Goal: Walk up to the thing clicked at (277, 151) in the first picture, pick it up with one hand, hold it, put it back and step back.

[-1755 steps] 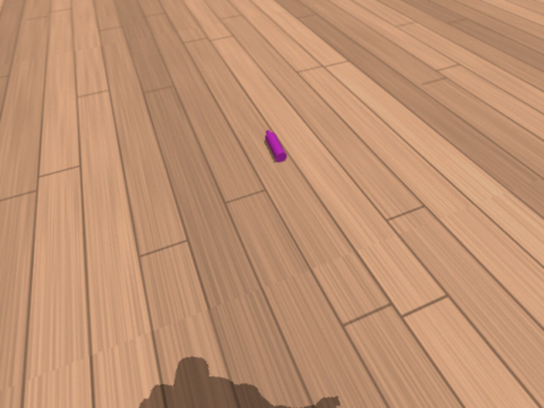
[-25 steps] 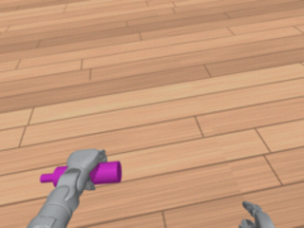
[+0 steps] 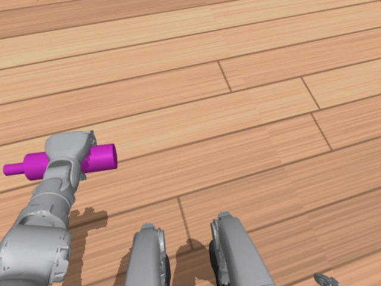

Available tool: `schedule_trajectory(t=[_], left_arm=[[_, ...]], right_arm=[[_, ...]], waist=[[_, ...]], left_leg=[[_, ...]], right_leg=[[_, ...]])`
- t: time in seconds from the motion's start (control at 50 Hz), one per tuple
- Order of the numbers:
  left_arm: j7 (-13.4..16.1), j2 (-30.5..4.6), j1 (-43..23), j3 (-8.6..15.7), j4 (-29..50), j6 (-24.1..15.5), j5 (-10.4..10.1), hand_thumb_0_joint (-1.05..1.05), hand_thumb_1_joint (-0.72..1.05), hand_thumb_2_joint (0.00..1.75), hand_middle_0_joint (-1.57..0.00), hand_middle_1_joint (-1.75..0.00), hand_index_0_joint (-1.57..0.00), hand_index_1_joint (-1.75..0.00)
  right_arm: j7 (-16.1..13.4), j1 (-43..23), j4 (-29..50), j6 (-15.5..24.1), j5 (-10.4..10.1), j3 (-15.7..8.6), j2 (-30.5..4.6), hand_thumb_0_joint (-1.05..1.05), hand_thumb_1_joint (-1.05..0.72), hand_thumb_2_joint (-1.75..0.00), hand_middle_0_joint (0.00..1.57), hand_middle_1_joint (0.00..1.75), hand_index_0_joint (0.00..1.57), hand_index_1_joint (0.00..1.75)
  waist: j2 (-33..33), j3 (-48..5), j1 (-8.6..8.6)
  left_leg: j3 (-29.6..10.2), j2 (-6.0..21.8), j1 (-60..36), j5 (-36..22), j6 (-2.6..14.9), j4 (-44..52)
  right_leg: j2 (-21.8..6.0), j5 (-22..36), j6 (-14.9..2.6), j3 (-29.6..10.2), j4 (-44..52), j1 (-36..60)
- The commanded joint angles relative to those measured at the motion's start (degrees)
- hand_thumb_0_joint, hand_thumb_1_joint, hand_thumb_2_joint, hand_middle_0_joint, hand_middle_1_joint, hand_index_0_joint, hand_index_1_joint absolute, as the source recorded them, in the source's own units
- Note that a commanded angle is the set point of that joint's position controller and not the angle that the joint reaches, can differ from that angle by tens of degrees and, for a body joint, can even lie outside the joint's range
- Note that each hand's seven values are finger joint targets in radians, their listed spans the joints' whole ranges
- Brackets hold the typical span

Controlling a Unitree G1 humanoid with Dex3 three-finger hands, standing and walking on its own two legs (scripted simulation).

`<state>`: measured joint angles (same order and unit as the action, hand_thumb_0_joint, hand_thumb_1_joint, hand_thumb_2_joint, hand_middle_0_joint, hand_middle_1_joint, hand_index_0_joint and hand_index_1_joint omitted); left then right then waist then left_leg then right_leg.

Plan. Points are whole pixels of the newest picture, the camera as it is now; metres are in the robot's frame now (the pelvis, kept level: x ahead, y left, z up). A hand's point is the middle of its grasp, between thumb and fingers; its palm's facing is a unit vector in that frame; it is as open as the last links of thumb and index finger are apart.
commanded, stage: crouch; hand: left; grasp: from above
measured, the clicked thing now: (62, 162) +0.43 +0.29 -0.13
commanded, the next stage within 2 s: lower in 1.24 s
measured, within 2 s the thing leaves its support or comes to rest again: neither
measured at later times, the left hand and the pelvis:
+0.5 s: hand (94, 173) +0.46 +0.27 -0.31, palm faces -0.46 -0.03 -0.89, open 9.4 cm; pelvis -0.01 +0.00 -0.15, yaw -2 degrees
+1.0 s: hand (100, 173) +0.48 +0.28 -0.39, palm faces -0.48 -0.04 -0.88, open 9.3 cm; pelvis -0.02 +0.00 -0.22, yaw -5 degrees
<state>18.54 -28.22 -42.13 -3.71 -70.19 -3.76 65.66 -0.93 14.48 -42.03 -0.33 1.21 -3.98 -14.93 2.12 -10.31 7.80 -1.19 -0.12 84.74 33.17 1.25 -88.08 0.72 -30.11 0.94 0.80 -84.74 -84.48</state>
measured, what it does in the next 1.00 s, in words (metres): lowers itself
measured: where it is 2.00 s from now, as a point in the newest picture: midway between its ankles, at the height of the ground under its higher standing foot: (192, 285)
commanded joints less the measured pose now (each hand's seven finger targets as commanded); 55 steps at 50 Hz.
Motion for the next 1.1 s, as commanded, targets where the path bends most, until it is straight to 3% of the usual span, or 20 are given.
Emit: schedule_trajectory(t=[0.0,0.08,0.14,0.18,0.2,0.28,0.3,0.36,0.44,0.54,0.64,0.66,0.7,0.84,0.92,0.94,0.96,1.08], left_arm=[[1.59,-16.76,-24.35,4.25,8.7,0.14,-0.04,0.0,0.45,0.68,-0.76,-0.85,-0.82,-0.79],[0.54,-18.75,-23.99,5.88,4.01,-1.37,0.45,0.0,0.45,0.67,-0.76,-0.82,-0.82,-0.75],[0.02,-20.41,-26.7,6.59,4.5,-3.25,1.45,0.0,0.46,0.67,-0.77,-0.8,-0.83,-0.74],[0.42,-23.15,-28.96,7.76,5.46,-4.49,2.3,0.0,0.47,0.66,-0.79,-0.78,-0.85,-0.72],[0.61,-22.55,-27.34,7.64,3.25,-4.81,2.8,0.0,0.51,0.65,-0.8,-0.8,-0.87,-0.73],[1.26,-25.07,-30.03,9.39,4.92,-6.15,3.94,0.0,0.55,0.65,-0.84,-0.77,-0.9,-0.71],[1.46,-26.76,-31.37,10.07,5.79,-6.41,4.34,0.0,0.54,0.66,-0.85,-0.77,-0.9,-0.71],[1.96,-25.54,-30.88,9.72,3.81,-6.54,4.94,0.0,0.57,0.66,-0.88,-0.76,-0.93,-0.7],[2.01,-28.31,-33.81,11.07,6.49,-6.62,4.9,0.0,0.62,0.68,-0.92,-0.76,-0.97,-0.7],[1.89,-29.29,-35.02,11.25,3.45,-6.92,5.26,0.0,0.68,0.68,-0.96,-0.75,-1.01,-0.7],[1.42,-31.01,-33.79,11.58,-1.03,-7.18,5.45,0.0,0.72,0.65,-0.97,-0.76,-1.04,-0.7],[1.23,-30.23,-33.79,11.18,-0.93,-7.31,5.31,0.0,0.72,0.65,-0.97,-0.76,-1.03,-0.69],[1.0,-31.88,-33.9,11.41,-1.79,-7.62,5.94,0.0,0.73,0.65,-0.98,-0.77,-1.04,-0.7],[1.23,-33.82,-35.17,12.13,-2.81,-8.84,6.65,0.0,0.77,0.69,-1.02,-0.76,-1.07,-0.7],[1.95,-37.62,-38.47,13.3,-2.31,-9.55,7.21,0.0,0.73,0.66,-0.99,-0.73,-1.04,-0.67],[2.33,-37.97,-38.34,13.42,-3.21,-9.54,7.44,0.0,0.73,0.63,-0.99,-0.71,-1.04,-0.65],[2.41,-37.93,-38.01,13.11,-4.07,-9.64,7.72,0.0,0.72,0.64,-0.99,-0.69,-1.04,-0.64],[2.61,-39.63,-38.37,13.07,-5.53,-9.57,8.21,0.0,0.74,0.66,-1.02,-0.7,-1.06,-0.65]], right_arm=[[-0.45,6.16,4.5,1.99,0.36,-3.09,-10.62,0.0,-0.89,-0.89,0.2,0.3,0.2,0.3],[0.18,6.72,4.17,2.5,0.8,-2.46,-11.1,0.0,-0.89,-0.89,0.2,0.3,0.2,0.3],[1.08,7.12,3.74,2.91,1.22,-2.03,-11.86,0.0,-0.89,-0.89,0.2,0.3,0.2,0.3],[1.39,7.89,3.73,3.08,1.41,-1.57,-11.97,0.0,-0.89,-0.89,0.2,0.3,0.2,0.3],[1.83,7.95,3.29,3.3,1.76,-1.14,-12.19,0.0,-0.89,-0.89,0.2,0.3,0.2,0.3],[3.31,9.24,2.38,3.69,2.79,-0.45,-12.89,0.0,-0.89,-0.9,0.2,0.3,0.2,0.3],[3.66,9.43,2.48,3.7,2.91,-0.7,-13.04,0.0,-0.89,-0.9,0.2,0.3,0.2,0.3],[4.72,10.21,1.88,3.62,3.55,-0.47,-12.95,0.0,-0.9,-0.9,0.2,0.3,0.2,0.3],[5.83,10.47,1.89,3.52,4.03,-0.57,-13.51,0.0,-0.9,-0.9,0.2,0.3,0.2,0.3],[6.91,10.65,1.64,3.22,4.47,-0.4,-14.03,0.0,-0.9,-0.9,0.2,0.3,0.2,0.3],[7.78,10.22,1.8,2.96,4.76,0.49,-14.16,0.0,-0.9,-0.9,0.2,0.3,0.2,0.3],[7.92,10.09,1.96,2.9,4.86,0.53,-14.13,0.0,-0.9,-0.9,0.2,0.3,0.2,0.3],[8.21,9.88,2.17,2.56,4.88,0.71,-14.59,0.0,-0.9,-0.9,0.2,0.3,0.2,0.3],[8.89,10.59,2.86,2.01,5.38,2.12,-16.1,0.0,-0.9,-0.9,0.2,0.3,0.2,0.3],[8.99,10.35,3.16,1.95,5.57,3.2,-16.38,0.0,-0.9,-0.9,0.2,0.3,0.2,0.3],[8.88,9.88,3.06,1.9,5.63,3.4,-16.53,0.0,-0.9,-0.9,0.2,0.3,0.2,0.3],[8.99,10.02,3.34,1.91,5.72,3.66,-16.26,0.0,-0.9,-0.9,0.2,0.3,0.2,0.3],[8.83,10.18,3.13,1.84,5.98,4.81,-16.86,0.0,-0.9,-0.9,0.2,0.3,0.2,0.3]], waist=[[6.4,-34.46,0.63],[6.11,-31.04,2.0],[7.46,-32.78,2.99],[8.4,-35.8,3.1],[9.06,-34.12,3.54],[13.77,-38.94,3.82],[15.02,-40.61,3.37],[14.58,-39.85,4.59],[17.48,-42.95,4.17],[16.05,-39.68,5.91],[13.47,-36.21,6.24],[14.5,-36.09,6.22],[15.06,-36.33,6.09],[17.24,-34.77,7.79],[18.78,-33.93,8.33],[19.3,-33.79,7.71],[19.24,-33.63,8.54],[19.34,-32.53,9.05]], left_leg=[[-1.9,-0.85,-14.38,-6.09,-0.67,6.77],[-4.11,-0.92,-7.73,-0.47,-0.62,2.96],[-5.68,-0.89,-6.85,-0.49,-0.88,-0.6],[-4.28,-1.26,-4.88,-0.77,-0.63,-3.59],[-4.73,-1.24,-3.5,-1.48,-0.84,-4.51],[-5.04,-1.09,-5.89,-8.94,-1.27,-9.33],[-4.43,-1.09,-6.62,-9.67,-1.15,-10.51],[-2.8,-1.26,-3.23,-10.81,-0.64,-14.03],[-2.57,-0.99,-4.99,-14.38,-0.66,-17.27],[-2.34,-0.95,0.5,-13.1,-0.24,-20.81],[-1.34,-1.29,7.33,-10.95,0.34,-23.53],[-1.39,-1.2,6.6,-11.25,0.27,-24.04],[-1.82,-1.1,6.74,-10.71,0.17,-24.43],[-4.04,-0.63,6.55,-11.55,-0.66,-26.44],[-3.82,-0.74,9.69,-8.1,-0.49,-27.55],[-3.8,-0.81,9.9,-7.06,-0.56,-27.49],[-3.48,-0.78,10.4,-6.45,-0.35,-28.32],[-3.29,-0.75,11.8,-5.68,-0.17,-30.16]], right_leg=[[0.94,4.71,-3.7,1.35,3.36,9.8],[0.48,-0.33,-3.64,2.16,-1.61,0.47],[0.15,-0.54,-3.67,2.73,-5.67,-5.75],[0.19,-0.36,-3.7,2.69,-7.38,-5.69],[-0.21,0.13,-3.56,2.82,-8.58,-7.71],[-0.57,3.94,-3.65,3.31,-13.27,-11.88],[-0.44,4.3,-3.71,3.35,-13.85,-11.94],[-0.29,6.01,-3.56,3.49,-15.18,-11.79],[-0.08,7.59,-3.6,3.82,-17.95,-13.33],[0.09,7.78,-3.35,4.24,-20.67,-14.67],[0.38,7.94,-3.14,4.16,-22.69,-13.84],[0.51,7.73,-3.2,4.35,-23.2,-15.07],[0.81,7.22,-3.39,4.77,-24.38,-15.93],[0.35,6.86,-3.12,6.43,-28.03,-20.82],[0.64,5.42,-3.14,6.76,-29.45,-21.36],[0.6,4.88,-3.27,6.74,-29.98,-22.4],[0.92,4.65,-3.18,6.92,-29.92,-21.89],[1.08,4.37,-3.08,7.23,-30.76,-23.09]])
